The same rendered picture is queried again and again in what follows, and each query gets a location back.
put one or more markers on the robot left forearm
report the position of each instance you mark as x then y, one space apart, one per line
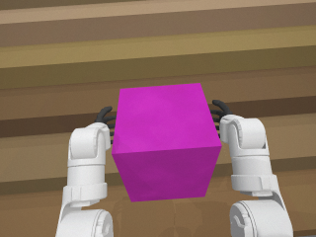
86 168

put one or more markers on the robot right forearm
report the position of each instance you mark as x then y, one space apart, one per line
251 164

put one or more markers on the right robot hand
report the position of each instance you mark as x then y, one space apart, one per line
225 112

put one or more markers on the left robot hand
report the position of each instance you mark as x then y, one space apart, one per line
101 118

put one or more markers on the robot right upper arm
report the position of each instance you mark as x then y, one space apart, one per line
259 218

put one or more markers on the robot left upper arm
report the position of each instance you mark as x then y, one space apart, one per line
86 223

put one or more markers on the carton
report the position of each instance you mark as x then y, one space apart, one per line
165 142

